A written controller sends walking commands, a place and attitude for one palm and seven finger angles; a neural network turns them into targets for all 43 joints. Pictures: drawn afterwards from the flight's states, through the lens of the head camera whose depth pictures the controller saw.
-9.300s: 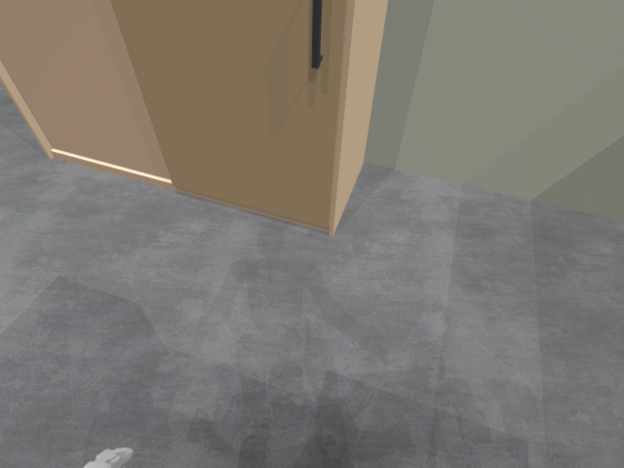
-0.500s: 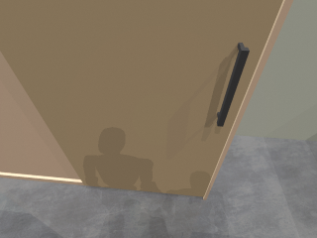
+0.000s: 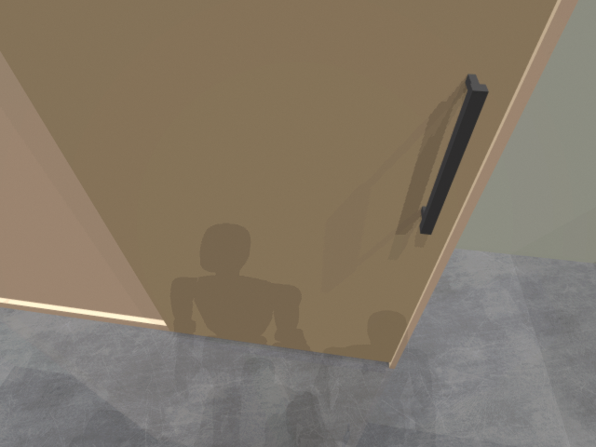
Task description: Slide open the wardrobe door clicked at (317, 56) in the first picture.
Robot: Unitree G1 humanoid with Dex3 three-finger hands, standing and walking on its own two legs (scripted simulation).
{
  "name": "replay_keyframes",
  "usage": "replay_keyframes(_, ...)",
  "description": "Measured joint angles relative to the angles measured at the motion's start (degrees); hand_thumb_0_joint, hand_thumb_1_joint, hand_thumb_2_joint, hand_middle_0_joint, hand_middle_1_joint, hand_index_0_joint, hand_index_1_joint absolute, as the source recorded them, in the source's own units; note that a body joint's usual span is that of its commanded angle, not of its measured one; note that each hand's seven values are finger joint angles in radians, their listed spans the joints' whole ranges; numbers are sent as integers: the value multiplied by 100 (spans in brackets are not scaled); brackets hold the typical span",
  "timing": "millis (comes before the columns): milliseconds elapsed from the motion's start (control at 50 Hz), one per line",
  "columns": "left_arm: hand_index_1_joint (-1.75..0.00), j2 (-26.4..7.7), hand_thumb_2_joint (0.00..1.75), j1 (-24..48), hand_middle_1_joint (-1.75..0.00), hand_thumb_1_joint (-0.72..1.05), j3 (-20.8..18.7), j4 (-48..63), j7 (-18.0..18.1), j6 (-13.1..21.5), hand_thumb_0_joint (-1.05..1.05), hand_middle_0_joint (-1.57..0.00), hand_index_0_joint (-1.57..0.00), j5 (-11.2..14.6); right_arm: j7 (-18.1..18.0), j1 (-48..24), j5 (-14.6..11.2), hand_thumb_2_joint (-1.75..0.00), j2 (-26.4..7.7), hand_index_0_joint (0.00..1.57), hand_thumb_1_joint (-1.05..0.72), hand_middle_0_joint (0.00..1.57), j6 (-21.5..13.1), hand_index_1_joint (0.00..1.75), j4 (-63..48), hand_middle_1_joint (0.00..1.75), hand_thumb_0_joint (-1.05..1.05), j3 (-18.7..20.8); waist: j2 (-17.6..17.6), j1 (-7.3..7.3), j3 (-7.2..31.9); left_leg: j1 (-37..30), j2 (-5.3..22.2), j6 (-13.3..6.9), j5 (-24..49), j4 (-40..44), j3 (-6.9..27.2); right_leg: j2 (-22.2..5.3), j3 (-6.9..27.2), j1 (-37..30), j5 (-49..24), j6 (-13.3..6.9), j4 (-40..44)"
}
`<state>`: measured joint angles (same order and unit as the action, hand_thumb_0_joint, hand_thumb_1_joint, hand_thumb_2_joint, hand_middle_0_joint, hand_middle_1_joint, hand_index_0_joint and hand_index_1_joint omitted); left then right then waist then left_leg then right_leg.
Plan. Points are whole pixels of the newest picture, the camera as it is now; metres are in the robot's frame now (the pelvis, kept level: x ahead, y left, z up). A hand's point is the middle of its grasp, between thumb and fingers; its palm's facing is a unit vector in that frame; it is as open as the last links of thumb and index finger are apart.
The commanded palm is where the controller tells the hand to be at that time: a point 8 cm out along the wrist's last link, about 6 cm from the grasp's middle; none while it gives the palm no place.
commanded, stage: look again from close up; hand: right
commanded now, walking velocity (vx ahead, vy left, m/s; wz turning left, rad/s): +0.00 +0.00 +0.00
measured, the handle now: (445, 164) +0.50 -0.20 +0.12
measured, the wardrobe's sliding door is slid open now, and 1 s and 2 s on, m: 0.00 0.00 0.00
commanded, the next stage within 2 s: shuffle to correct the standing spot in 1.04 s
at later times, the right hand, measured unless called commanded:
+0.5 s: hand out of the picture -0.01 -0.13 -0.18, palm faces +0.03 +0.99 -0.17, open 7.4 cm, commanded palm none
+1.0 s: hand out of the picture -0.02 -0.12 -0.18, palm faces +0.04 +0.99 -0.16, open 7.4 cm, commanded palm none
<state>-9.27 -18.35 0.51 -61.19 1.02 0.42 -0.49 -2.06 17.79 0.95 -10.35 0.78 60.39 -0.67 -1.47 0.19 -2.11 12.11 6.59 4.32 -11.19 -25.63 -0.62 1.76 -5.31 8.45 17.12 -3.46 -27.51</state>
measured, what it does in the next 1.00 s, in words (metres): stands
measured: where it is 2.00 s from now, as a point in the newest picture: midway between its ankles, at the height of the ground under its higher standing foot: outside the picture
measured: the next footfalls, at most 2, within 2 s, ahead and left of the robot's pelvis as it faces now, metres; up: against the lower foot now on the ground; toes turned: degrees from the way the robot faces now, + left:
left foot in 1.76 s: +0.14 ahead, +0.08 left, +0.00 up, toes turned -2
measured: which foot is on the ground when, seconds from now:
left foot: down 0.00-1.00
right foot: down 0.00-1.00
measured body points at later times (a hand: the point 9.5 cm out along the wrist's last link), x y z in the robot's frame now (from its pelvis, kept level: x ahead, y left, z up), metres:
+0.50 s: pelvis -0.01 +0.04 +0.00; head -0.01 +0.03 +0.45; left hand +0.00 +0.26 -0.15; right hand -0.01 -0.18 -0.16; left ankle +0.03 +0.18 -0.74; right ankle -0.02 -0.07 -0.74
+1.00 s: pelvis -0.02 +0.04 +0.00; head -0.01 +0.03 +0.45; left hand -0.03 +0.25 -0.15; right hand -0.02 -0.17 -0.16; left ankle +0.03 +0.18 -0.74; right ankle -0.02 -0.07 -0.74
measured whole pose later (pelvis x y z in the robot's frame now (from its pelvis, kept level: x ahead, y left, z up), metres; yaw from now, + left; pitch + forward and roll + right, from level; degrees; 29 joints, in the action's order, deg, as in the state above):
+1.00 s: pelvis -0.02 +0.04 +0.00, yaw +0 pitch -2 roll +0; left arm -6.5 -18.0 0.1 -63.7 1.1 0.4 -0.5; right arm -2.1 18.3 0.9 -8.0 -0.4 61.4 -0.2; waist -1.4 0.5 -2.1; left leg 13.6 3.0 1.6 -9.6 -25.0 -2.4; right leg -1.9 -3.7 10.1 14.9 0.3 -26.8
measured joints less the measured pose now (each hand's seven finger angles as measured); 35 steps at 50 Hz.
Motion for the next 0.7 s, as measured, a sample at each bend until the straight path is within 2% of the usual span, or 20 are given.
replay_keyframes(120, -30, 106, 90, 11, -30, 91, -1, -104, 2, 15, 1, -20, -20, 14, -13, 2, -4, -90, 103, 19, -91, 20, -30, 30, 77, 30, 1, -4, 49, -4, -20, -8, -57, 20, 1, -5, -18, -62, 16, -22, -17, 68, 23)
replay_keyframes(280, -30, 147, 90, 113, -30, 92, -36, -180, 26, 16, 2, -20, -20, 13, -32, 9, 3, -90, 234, 19, -91, 20, -75, 30, 115, 30, 1, -10, 83, 23, 5, 5, -155, -56, -8, -33, -51, -164, 44, -30, -42, 172, 38)
replay_keyframes(700, -30, 162, 90, 149, -30, 91, -53, -219, 15, 3, 1, -20, -20, 7, -7, 44, -6, -90, 237, 19, -91, 20, -126, 30, 128, 30, 1, 16, 53, 40, 14, 69, -341, -254, 110, 54, -168, -353, 149, 67, -197, 366, 109)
